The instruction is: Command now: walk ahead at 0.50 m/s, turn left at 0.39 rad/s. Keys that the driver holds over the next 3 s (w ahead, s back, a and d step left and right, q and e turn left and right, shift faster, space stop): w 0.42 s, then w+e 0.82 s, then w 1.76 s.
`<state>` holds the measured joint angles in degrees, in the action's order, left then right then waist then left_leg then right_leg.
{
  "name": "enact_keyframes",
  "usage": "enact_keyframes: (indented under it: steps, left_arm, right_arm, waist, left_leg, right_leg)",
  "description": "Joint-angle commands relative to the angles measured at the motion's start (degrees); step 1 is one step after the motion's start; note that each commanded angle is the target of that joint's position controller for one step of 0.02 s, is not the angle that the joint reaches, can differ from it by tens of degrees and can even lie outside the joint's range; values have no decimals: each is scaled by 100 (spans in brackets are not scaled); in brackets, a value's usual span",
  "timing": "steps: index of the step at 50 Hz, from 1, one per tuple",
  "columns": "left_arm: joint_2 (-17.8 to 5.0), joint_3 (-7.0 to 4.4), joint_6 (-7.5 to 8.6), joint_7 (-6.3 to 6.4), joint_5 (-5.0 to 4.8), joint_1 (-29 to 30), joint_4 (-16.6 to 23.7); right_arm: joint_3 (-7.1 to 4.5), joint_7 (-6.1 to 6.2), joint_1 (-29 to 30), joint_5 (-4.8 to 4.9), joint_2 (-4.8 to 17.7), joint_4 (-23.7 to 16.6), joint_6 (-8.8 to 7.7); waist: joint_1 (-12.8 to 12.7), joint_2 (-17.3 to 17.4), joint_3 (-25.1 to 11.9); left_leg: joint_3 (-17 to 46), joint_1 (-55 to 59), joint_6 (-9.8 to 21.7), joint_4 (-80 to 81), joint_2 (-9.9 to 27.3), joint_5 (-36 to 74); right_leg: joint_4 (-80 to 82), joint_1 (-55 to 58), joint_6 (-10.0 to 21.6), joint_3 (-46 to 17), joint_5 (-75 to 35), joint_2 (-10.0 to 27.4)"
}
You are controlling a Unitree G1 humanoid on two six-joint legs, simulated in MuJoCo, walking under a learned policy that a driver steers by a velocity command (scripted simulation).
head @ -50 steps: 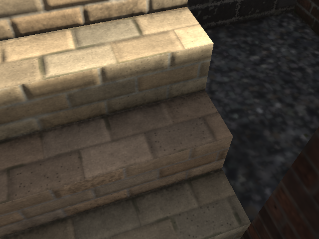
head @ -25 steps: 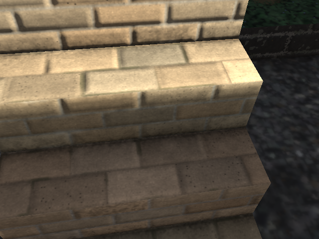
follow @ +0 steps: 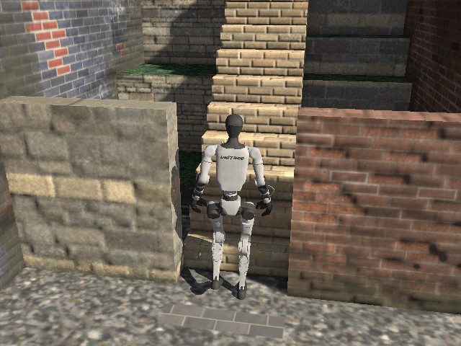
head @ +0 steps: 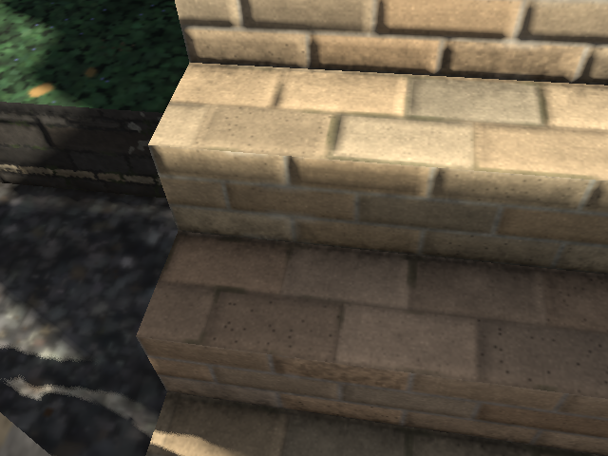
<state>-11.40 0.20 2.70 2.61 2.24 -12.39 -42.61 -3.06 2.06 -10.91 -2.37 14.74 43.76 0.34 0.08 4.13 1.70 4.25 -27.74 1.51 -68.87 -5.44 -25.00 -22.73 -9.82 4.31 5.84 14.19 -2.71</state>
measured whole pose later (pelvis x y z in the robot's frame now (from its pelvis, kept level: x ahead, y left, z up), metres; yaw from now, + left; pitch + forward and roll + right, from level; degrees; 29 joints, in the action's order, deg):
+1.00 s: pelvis -0.02 +0.04 -0.01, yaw -10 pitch +1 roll +1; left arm -11.0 -2.4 0.5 0.2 0.2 -11.0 -34.0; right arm -0.4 1.8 -5.9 -1.8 13.0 37.8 -0.9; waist 1.9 -1.0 2.2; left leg -12.1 -11.1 -0.3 -31.7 4.0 -21.0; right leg -34.7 -19.1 0.3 -8.1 16.2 -3.3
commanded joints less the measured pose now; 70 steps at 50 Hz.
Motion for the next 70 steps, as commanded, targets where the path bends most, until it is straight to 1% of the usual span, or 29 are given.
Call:
enact_keyframes:
  steps: [1, 4, 11, 12, 14, 15, 16, 17, 20, 24, 31, 36, 39, 41, 43, 47, 50, 52, 54, 55, 56, 57, 58, 60, 62, 64, 66, 68, 70]
  left_arm:
    - [-413, -37, 234, 10, 10, -99, 162]
    - [-597, -97, 387, -11, -28, -512, -83]
    - [-656, -125, 186, -9, -154, -593, -138]
    - [-625, -128, 113, -11, -242, -475, -120]
    - [-458, -111, 65, -92, -298, -564, 16]
    - [-10, 27, 91, -115, -367, -933, 65]
    - [-49, 68, 70, -97, -310, -956, -17]
    - [-199, 21, 56, -99, -233, -855, -18]
    - [-206, 28, 16, -137, -103, -505, 143]
    - [-158, 69, 3, -135, -189, -537, 174]
    - [-342, -21, -27, -146, -276, -338, 409]
    - [-318, -100, -82, -158, -150, -250, 734]
    - [-467, -221, -95, -163, -139, -275, 907]
    - [-553, -283, -94, -192, -206, -41, 1080]
    - [-663, -383, -110, -221, -202, 47, 1231]
    - [-512, -414, -133, -236, -184, 247, 1322]
    - [-287, -407, -149, -212, -230, 16, 1323]
    - [-262, -433, -211, -210, -149, -102, 1289]
    - [-366, -501, -229, -259, -72, -255, 1219]
    - [-729, -613, -205, -253, -98, -425, 1218]
    - [-1267, -758, -206, -218, -140, -647, 1211]
    - [-1278, -704, -158, -181, -115, -523, 1238]
    - [-1162, -665, -167, -157, -49, -179, 1326]
    - [-846, -586, -332, -102, 101, 731, 1476]
    - [-736, -602, -395, -86, 98, 579, 1364]
    - [-650, -587, -379, -89, -55, 380, 1201]
    - [-325, -506, -349, -164, -218, 236, 1118]
    - [-98, -397, -343, -193, -172, 370, 1316]
    - [-388, -508, -398, -197, 36, 160, 1041]
  right_arm:
    - [-133, -105, -397, -69, 334, -156, 39]
    - [-124, -173, -272, -10, 184, -169, 27]
    - [99, -30, -4, 56, -170, -179, -34]
    - [137, -19, -265, 45, -252, -57, -110]
    - [104, -16, -419, -102, 152, 24, -324]
    - [68, -60, -228, -41, 439, 34, -340]
    - [65, -111, -54, 95, 343, -10, -348]
    - [105, -124, 149, 136, 235, -51, -353]
    - [245, -72, 358, 95, -10, -195, -408]
    - [246, -48, 205, 81, 94, -131, -475]
    - [171, -39, 439, 40, 384, -230, -396]
    - [140, -16, 839, 64, 339, -510, -297]
    - [128, -10, 837, 56, 287, -678, -275]
    - [159, -73, 875, 92, 241, -910, -219]
    - [159, -71, 806, 105, 191, -1004, -206]
    - [176, -33, 695, 93, 216, -1039, -232]
    - [70, 20, 746, 9, 570, -998, -144]
    - [94, 60, 998, 73, 529, -1082, -118]
    - [115, 55, 1067, 169, 495, -1118, -81]
    - [122, 25, 1148, 244, 440, -1326, -36]
    - [178, -55, 1300, 222, 198, -1628, 14]
    - [194, -164, 1315, 143, 141, -1703, 30]
    - [221, -225, 1005, 64, 82, -1577, -6]
    - [253, -153, 516, 178, 25, -1491, -259]
    - [222, -37, 508, 248, 69, -1451, -341]
    - [292, 28, 182, 277, -172, -1251, -390]
    - [313, 109, -21, 140, -256, -1025, -442]
    - [197, 134, -227, -59, 355, -1171, -430]
    - [329, 163, 243, -12, -187, -1232, -457]
  waist:
    - [123, -553, 20]
    - [33, -799, -369]
    - [-62, -1626, -567]
    - [155, -1453, -561]
    - [76, -575, -588]
    - [-220, 690, -561]
    - [-151, 743, -304]
    - [-167, 519, 33]
    - [-105, 244, 63]
    - [-49, -86, -362]
    - [44, -216, -253]
    - [14, -26, 30]
    - [46, -568, -77]
    - [231, -1353, -360]
    - [204, -1437, -518]
    - [238, -691, -718]
    - [55, 448, -775]
    - [-74, 768, -810]
    - [-286, 211, -675]
    - [-388, -678, -626]
    - [-418, -1933, -724]
    - [-326, -1925, -569]
    - [-122, -1408, -424]
    - [283, -1136, 9]
    - [81, -1158, -362]
    - [68, -1030, -972]
    - [-64, -537, -877]
    - [168, 1440, -682]
    - [-110, 264, -186]
  left_leg:
    - [262, -386, -201, -1135, 316, 540]
    - [163, -315, -250, -267, 203, 629]
    - [-788, 1480, -256, 4186, 343, 155]
    - [-855, 1941, -190, 5158, 396, 1156]
    - [-60, 2635, -158, 5356, 1135, 2973]
    - [408, 2458, 147, 4905, 1506, 3979]
    - [552, 1889, 421, 5094, 1506, 3327]
    - [541, 1639, 515, 5192, 1432, 2864]
    - [388, 1524, 479, 5125, 1249, 3470]
    - [59, 2100, 275, 4838, 1169, 4235]
    - [-236, 1951, 156, 4866, 1110, 2192]
    - [-452, 1330, 286, 4929, 1201, 755]
    - [-841, 1343, 186, 4370, 1019, 698]
    - [-1140, 1597, -22, 3794, 908, 837]
    - [-1245, 1754, -188, 3452, 726, 717]
    - [-1212, 2269, -171, 3941, 947, 1428]
    - [-1119, 2471, 75, 4249, 1789, 3635]
    - [-1167, 1938, 348, 4158, 2275, 4481]
    - [-1558, 1716, 351, 3155, 2054, 4544]
    - [-1750, 1265, 42, 2290, 1578, 3509]
    - [-1710, 510, -289, 1286, 746, 476]
    - [-963, -146, -329, 646, 374, -1092]
    - [-499, -107, -298, 525, 489, -1082]
    - [-516, 572, -137, 1916, 586, -954]
    - [-675, 718, -88, 2971, 367, -266]
    - [-803, 1459, -114, 4318, 361, 1001]
    - [-749, 2784, -293, 4955, 672, 1897]
    - [1433, 2371, 75, 6167, 2514, 320]
    - [1196, 1480, 571, 6197, 2469, 97]
  right_leg:
    - [1051, -159, 947, -1094, -1953, 1697]
    - [634, 508, 751, -648, -3490, 1565]
    - [349, 527, 460, -715, -2531, 1519]
    - [114, 379, 316, -665, -2293, 1457]
    - [-846, -256, -30, -436, -1594, 1165]
    - [-627, -405, -206, -94, -68, 692]
    - [-625, -162, -294, -53, 315, 618]
    - [-663, -200, -329, -24, 239, 552]
    - [-626, -73, -331, -87, -385, 562]
    - [-473, 16, -300, -313, -729, 632]
    - [-668, -259, -330, -553, -639, 550]
    - [-1169, -629, -162, -601, -189, 294]
    - [-1026, -719, -21, -1041, -700, 377]
    - [-504, -896, 106, -1829, -1088, 631]
    - [-130, -920, 258, -2318, -1306, 780]
    - [-383, -916, 112, -2079, -1589, 461]
    - [-1449, -1047, -181, -1082, -804, -98]
    - [-1985, -716, -158, -696, 691, -158]
    - [-1284, -465, 107, -832, 451, -121]
    - [-708, -363, 398, -1784, -726, 232]
    - [226, -309, 1003, -3556, -1162, 854]
    - [740, -149, 1413, -4363, -1052, 1296]
    - [782, -370, 1457, -4066, -1105, 1345]
    - [739, -892, 853, -2997, -1333, 766]
    - [351, -29, 686, -2821, -2973, 716]
    - [68, 431, 484, -2649, -2841, 739]
    - [-89, -604, 206, -2451, -774, 482]
    - [-1412, -1551, -261, -1502, 1412, -336]
    - [-2715, -1189, -475, -1283, 1079, 34]
Next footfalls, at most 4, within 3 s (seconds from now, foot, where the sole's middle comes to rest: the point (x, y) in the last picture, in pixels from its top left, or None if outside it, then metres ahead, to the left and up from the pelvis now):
0.28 left None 0.00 0.16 -0.78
1.32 left None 0.06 0.11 -0.78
1.62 right None -0.04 -0.10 -0.78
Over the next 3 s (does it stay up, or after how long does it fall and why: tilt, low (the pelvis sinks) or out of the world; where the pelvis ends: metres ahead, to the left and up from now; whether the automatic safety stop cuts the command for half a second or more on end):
stays up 0.00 0.01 0.01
